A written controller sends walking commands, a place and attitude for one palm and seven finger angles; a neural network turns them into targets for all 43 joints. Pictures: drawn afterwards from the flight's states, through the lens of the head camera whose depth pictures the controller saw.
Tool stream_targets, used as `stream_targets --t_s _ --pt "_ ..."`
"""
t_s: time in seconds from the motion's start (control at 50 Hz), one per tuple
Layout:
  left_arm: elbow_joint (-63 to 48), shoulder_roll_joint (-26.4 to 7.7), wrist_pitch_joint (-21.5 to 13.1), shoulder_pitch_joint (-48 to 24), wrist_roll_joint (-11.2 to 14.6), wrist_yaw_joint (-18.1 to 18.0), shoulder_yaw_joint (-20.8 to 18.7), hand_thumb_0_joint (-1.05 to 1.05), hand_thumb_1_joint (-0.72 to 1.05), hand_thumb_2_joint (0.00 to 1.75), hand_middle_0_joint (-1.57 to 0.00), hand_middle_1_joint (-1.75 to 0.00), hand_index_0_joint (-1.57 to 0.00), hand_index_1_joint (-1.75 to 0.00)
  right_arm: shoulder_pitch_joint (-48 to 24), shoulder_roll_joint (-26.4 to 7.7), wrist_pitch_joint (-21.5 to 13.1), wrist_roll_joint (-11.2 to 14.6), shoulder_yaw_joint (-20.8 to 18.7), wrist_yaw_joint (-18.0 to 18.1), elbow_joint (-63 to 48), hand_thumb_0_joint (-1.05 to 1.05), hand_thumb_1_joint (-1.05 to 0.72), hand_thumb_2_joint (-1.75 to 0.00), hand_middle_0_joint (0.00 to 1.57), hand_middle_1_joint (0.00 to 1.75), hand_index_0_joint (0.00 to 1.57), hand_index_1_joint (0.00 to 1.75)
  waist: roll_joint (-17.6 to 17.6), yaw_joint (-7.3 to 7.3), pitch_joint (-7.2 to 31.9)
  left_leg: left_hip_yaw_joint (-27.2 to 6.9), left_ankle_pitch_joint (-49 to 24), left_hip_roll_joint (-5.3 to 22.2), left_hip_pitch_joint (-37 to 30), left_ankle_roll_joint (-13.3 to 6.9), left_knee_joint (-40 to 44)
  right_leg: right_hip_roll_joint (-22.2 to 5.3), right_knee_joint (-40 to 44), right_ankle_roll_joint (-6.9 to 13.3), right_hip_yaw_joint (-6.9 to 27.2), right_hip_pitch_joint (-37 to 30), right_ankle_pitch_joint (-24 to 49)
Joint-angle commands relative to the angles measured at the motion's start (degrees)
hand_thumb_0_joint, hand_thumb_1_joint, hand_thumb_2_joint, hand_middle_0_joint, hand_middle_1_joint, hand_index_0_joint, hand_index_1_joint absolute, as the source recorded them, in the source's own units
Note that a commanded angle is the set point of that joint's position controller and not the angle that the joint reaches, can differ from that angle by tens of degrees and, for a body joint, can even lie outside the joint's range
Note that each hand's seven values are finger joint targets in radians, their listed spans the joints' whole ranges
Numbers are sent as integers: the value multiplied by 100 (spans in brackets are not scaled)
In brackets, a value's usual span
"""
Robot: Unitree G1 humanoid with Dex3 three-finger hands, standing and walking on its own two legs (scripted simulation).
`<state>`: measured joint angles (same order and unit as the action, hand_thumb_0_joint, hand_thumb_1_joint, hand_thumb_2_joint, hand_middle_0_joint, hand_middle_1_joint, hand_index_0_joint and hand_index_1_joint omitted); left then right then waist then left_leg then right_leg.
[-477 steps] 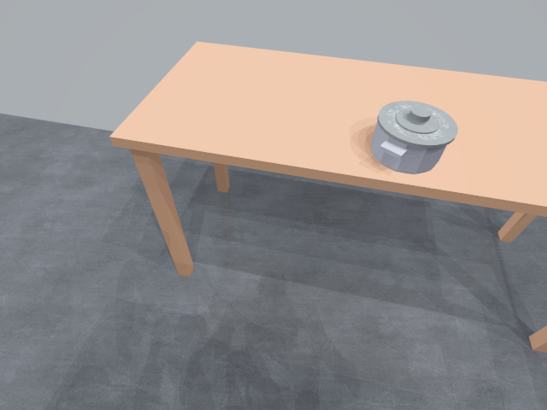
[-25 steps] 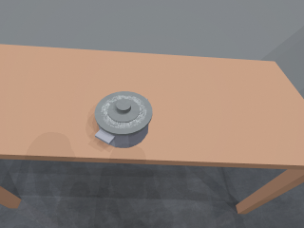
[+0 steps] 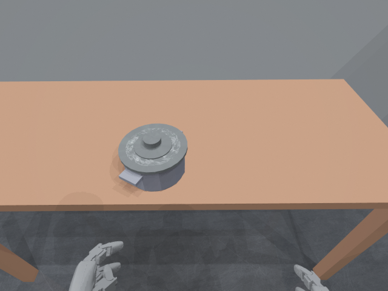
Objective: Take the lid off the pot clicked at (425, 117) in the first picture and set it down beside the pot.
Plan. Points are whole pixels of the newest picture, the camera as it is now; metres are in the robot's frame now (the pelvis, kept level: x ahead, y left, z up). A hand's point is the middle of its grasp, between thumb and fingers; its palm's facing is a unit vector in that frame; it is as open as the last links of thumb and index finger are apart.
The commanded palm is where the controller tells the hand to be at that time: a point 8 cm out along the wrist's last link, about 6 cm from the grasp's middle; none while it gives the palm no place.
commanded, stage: lift the closed hand beside the body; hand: left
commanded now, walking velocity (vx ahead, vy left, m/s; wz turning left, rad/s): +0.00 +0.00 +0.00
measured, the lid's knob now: (152, 140) +0.45 +0.12 +0.07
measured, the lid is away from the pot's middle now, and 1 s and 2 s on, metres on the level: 0.00 0.00 0.00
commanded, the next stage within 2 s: raise the hand higher, near the body in 0.34 s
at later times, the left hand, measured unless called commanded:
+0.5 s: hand out of the picture +0.12 +0.17 +0.01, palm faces +0.28 -0.89 -0.36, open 3.1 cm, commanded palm +0.07 +0.22 +0.04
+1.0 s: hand (85, 268) +0.16 +0.19 +0.07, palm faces +0.31 -0.87 -0.39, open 3.1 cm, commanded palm +0.11 +0.22 +0.10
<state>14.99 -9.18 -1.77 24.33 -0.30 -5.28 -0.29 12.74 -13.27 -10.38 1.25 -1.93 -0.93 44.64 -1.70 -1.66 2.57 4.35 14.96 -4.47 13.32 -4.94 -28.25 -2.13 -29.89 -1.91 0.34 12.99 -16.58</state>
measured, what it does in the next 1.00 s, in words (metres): shifts its weight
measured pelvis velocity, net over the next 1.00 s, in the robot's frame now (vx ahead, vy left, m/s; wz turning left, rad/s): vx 0.02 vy -0.05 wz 0.04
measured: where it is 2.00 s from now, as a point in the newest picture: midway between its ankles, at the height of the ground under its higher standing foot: outside the picture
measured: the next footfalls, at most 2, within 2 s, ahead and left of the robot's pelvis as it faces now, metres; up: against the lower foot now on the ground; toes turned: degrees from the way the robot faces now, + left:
none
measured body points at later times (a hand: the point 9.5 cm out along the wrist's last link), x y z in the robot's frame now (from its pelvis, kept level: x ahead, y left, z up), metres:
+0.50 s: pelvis +0.00 -0.06 +0.00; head -0.01 -0.08 +0.45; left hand +0.10 +0.22 +0.03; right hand +0.18 -0.27 -0.09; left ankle +0.00 +0.05 -0.73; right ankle -0.01 -0.14 -0.73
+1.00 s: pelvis +0.02 -0.05 +0.01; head +0.01 -0.06 +0.45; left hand +0.13 +0.23 +0.09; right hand +0.24 -0.25 -0.06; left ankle +0.00 +0.05 -0.73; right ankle -0.01 -0.14 -0.73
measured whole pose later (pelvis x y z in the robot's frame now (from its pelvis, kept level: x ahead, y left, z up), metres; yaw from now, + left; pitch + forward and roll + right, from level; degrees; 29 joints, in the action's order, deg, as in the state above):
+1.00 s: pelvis +0.02 -0.05 +0.01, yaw +2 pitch -3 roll +0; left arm -17.0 -16.2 -4.8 37.8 1.7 -3.6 -9.7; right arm 8.4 -11.7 -8.6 0.9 -0.6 4.0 34.3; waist -2.6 3.9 -0.8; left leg 0.6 15.5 -1.1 8.2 -1.5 -26.5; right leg 1.5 -24.8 2.0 -3.3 5.6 -16.5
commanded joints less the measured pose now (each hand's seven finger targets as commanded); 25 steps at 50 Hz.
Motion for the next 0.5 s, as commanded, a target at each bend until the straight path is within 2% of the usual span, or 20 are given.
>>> stream_targets --t_s 0.0,0.02,0.04,0.06,0.08,0.12,0.14,0.16,0.2,0.22,0.24,0.26,0.32,0.34,0.36,0.38,0.4,0.44,0.46,0.48 --pt "-1992 -1233 -457 1722 155 114 -1124 0 90 90 -86 -102 -86 -102 -913 -550 -90 110 -183 56 -1902 0 -90 -90 20 30 20 30 355 656 -132 -672 -668 683 200 666 653 95 343 384 -349 -207 452" --pt "-2388 -1143 -504 1328 160 122 -980 0 90 90 -90 -107 -90 -107 -901 -504 -96 111 -136 90 -1984 0 -90 -90 20 30 20 30 -254 548 -183 -628 -459 669 108 600 635 80 414 375 -274 -77 438" --pt "-2520 -1135 -509 1020 148 109 -943 0 90 90 -95 -112 -95 -112 -853 -509 -53 86 -103 118 -2012 0 -90 -90 20 30 20 30 -532 433 -384 -658 -89 675 189 568 626 73 478 362 -268 112 348" --pt "-2602 -890 -510 603 152 127 -617 0 90 90 -99 -116 -99 -116 -829 -489 -35 75 -45 150 -2067 0 -90 -90 20 30 20 30 -888 284 -641 -656 248 630 270 518 623 86 540 358 -244 321 241" --pt "-2460 -896 -510 367 165 105 -599 0 90 90 -104 -121 -104 -121 -686 -477 -19 64 -25 189 -2034 0 -90 -90 20 30 20 30 -807 190 -757 -689 410 605 256 472 581 110 600 357 -237 471 170" --pt "-2407 -941 -528 302 170 80 -661 0 90 90 -112 -131 -112 -131 -538 -509 14 33 -16 263 -2072 0 -90 -90 20 30 20 30 -682 159 -646 -634 386 536 119 417 445 144 678 350 -214 556 87" --pt "-2654 -1118 -563 222 195 58 -829 0 90 90 -117 -136 -117 -136 -536 -532 31 29 -25 297 -2133 0 -90 -90 20 30 20 30 -429 160 -493 -626 333 517 55 390 369 161 756 341 -211 556 70" --pt "-2758 -1072 -565 400 221 65 -814 0 90 90 -121 -140 -121 -140 -532 -523 37 7 -18 339 -2175 0 -90 -90 20 30 20 30 -441 203 -231 -567 208 493 -79 364 313 154 775 339 -191 451 75" --pt "-3109 -1086 -561 551 262 60 -802 0 90 90 -130 -150 -130 -150 -547 -498 7 -20 10 398 -2243 0 -90 -90 20 30 20 30 -236 253 176 -523 -132 456 -341 316 206 136 781 322 -147 267 258" --pt "-3132 -1096 -533 600 248 51 -793 0 90 90 -130 -150 -130 -150 -552 -495 -22 -34 20 424 -2279 0 -90 -90 20 30 20 30 -240 279 136 -499 -196 432 -288 307 189 117 789 310 -135 233 295" --pt "-3034 -1159 -508 665 242 27 -890 0 90 90 -130 -150 -130 -150 -530 -497 -31 -27 15 439 -2251 0 -90 -90 20 30 20 30 -20 264 108 -498 -170 431 -267 302 128 132 858 294 -143 285 222" --pt "-2956 -1074 -486 674 243 31 -821 0 90 90 -130 -150 -130 -150 -565 -491 -50 -35 22 454 -2242 0 -90 -90 20 30 20 30 -44 260 -26 -454 -170 404 -173 290 107 115 900 279 -113 303 230" --pt "-2890 -1240 -463 1174 257 27 -1097 0 90 90 -130 -150 -130 -150 -686 -475 -21 -29 -13 492 -2143 0 -90 -90 20 30 20 30 62 384 -34 -417 -391 414 -188 279 99 62 927 273 -69 136 422" --pt "-2759 -1410 -440 1357 241 5 -1326 0 90 90 -130 -150 -130 -150 -761 -458 5 -21 -39 504 -2073 0 -90 -90 20 30 20 30 234 429 -56 -409 -453 414 -161 279 72 58 957 263 -62 83 499" --pt "-2930 -1308 -460 1377 262 44 -1215 0 90 90 -130 -150 -130 -150 -843 -441 3 -24 -19 507 -2100 0 -90 -90 20 30 20 30 294 427 -70 -397 -506 413 -152 267 72 27 971 243 -35 42 567" --pt "-3165 -1425 -487 1368 266 56 -1291 0 90 90 -130 -150 -130 -150 -879 -436 -16 -20 -22 509 -2098 0 -90 -90 20 30 20 30 154 458 15 -395 -582 418 -214 262 68 -12 971 244 24 -39 634" --pt "-3299 -1389 -507 1368 264 68 -1255 0 90 90 -130 -150 -130 -150 -914 -405 -39 -25 -6 514 -2072 0 -90 -90 20 30 20 30 30 465 17 -387 -625 418 -286 261 77 -22 982 241 21 -55 636" --pt "-3312 -1595 -511 1314 243 26 -1476 0 90 90 -130 -150 -130 -150 -979 -391 -64 -19 -15 541 -1961 0 -90 -90 20 30 20 30 10 471 -136 -389 -621 421 -327 262 66 -25 1090 236 53 19 542" --pt "-3194 -1469 -498 1317 244 30 -1376 0 90 90 -130 -150 -130 -150 -983 -369 -78 -24 -10 553 -1929 0 -90 -90 20 30 20 30 97 441 -192 -379 -579 418 -294 252 70 -36 1120 216 60 54 479" --pt "-3160 -1561 -510 1311 261 23 -1498 0 90 90 -130 -150 -130 -150 -985 -371 -73 -18 -24 567 -1894 0 -90 -90 20 30 20 30 233 464 -259 -392 -577 432 -301 251 68 -43 1161 211 85 72 417"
